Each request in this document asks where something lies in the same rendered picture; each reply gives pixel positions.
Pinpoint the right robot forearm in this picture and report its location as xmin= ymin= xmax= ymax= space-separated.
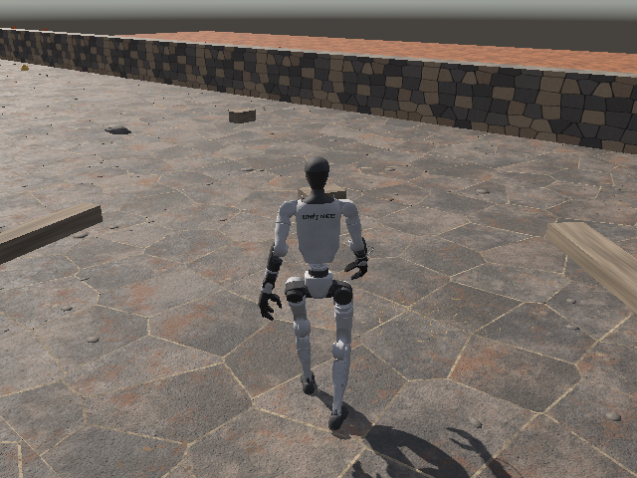
xmin=353 ymin=236 xmax=368 ymax=266

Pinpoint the left robot upper arm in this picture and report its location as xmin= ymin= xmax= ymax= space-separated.
xmin=273 ymin=200 xmax=298 ymax=257

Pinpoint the right robot upper arm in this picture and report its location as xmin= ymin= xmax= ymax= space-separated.
xmin=338 ymin=199 xmax=364 ymax=252

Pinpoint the robot right hand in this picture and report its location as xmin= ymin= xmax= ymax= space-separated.
xmin=344 ymin=260 xmax=368 ymax=280

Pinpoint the robot right thigh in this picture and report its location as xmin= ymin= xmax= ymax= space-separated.
xmin=331 ymin=280 xmax=353 ymax=360

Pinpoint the left robot forearm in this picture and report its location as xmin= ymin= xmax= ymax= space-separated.
xmin=261 ymin=242 xmax=283 ymax=294

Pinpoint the robot left hand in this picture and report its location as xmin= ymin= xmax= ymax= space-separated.
xmin=258 ymin=291 xmax=282 ymax=321

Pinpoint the robot left foot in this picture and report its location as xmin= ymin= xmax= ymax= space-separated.
xmin=301 ymin=371 xmax=315 ymax=394

